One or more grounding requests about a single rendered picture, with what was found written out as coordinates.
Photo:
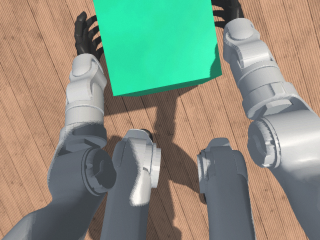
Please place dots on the robot left shin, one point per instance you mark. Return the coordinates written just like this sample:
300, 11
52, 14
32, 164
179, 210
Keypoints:
118, 153

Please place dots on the robot right upper arm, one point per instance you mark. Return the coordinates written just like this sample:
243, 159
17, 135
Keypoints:
288, 144

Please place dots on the left robot thigh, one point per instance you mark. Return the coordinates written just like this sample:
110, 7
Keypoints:
127, 204

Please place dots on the right robot hand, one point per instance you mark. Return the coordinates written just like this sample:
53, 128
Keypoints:
231, 10

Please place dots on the left robot hand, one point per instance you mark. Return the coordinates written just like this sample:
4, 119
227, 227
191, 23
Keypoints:
84, 42

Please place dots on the carton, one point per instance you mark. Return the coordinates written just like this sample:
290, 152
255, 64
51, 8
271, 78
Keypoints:
152, 46

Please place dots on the robot right forearm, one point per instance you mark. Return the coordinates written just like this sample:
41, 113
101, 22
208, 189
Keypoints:
256, 73

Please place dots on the robot left forearm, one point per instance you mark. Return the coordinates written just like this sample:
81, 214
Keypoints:
84, 107

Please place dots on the robot left upper arm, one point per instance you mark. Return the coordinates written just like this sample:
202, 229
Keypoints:
78, 182

